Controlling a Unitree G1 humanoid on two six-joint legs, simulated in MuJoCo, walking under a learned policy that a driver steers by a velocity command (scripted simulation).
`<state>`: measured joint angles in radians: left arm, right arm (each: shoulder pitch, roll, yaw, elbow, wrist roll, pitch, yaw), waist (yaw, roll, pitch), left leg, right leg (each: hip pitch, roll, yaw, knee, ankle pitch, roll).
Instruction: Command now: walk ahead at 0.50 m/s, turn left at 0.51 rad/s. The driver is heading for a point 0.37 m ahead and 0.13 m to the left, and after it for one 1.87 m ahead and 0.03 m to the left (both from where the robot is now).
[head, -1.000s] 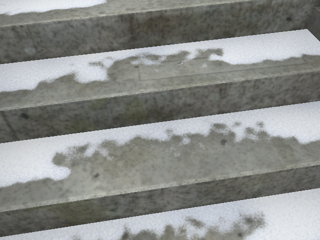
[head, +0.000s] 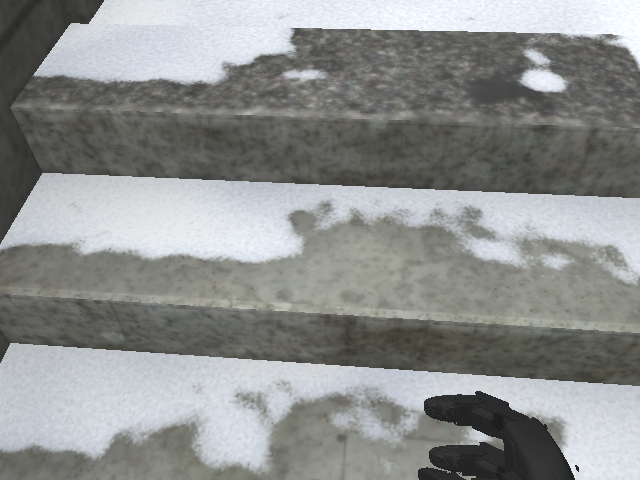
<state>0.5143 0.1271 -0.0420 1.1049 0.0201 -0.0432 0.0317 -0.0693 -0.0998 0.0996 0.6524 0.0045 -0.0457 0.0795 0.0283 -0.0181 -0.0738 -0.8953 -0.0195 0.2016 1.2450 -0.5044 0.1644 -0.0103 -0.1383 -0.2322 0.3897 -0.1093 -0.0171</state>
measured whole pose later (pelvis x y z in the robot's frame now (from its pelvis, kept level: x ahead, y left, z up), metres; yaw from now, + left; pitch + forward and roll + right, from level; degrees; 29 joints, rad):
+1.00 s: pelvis +0.38 +0.08 +0.27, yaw +16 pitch +1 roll +0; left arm 0.33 0.20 0.06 0.82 -0.01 0.01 0.05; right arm 0.22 -0.14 0.01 0.69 -0.04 0.01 -0.03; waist 0.04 -0.04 -0.02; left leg -0.44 0.01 0.07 0.69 -0.27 0.04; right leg -0.56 0.03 0.08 1.24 -0.50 0.02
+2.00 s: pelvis +0.42 +0.09 +0.28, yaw -10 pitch +1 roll +1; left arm 0.20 0.17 0.01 0.69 0.00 0.02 0.03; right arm 0.20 -0.12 0.02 0.68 -0.03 0.01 -0.03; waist -0.01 -0.04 -0.03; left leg -0.28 -0.04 0.07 0.53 -0.27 0.05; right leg -0.29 -0.02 0.08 0.59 -0.31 0.03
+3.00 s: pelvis +0.77 +0.01 +0.44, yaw -11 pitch +3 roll +0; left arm 0.07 0.08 -0.09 0.66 -0.01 -0.06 -0.02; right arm 0.55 -0.09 0.06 1.11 -0.04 -0.05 0.05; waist -0.01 -0.04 -0.09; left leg -0.24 -0.02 0.08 0.55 -0.37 0.06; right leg -1.33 0.02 0.15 2.10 -0.03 -0.12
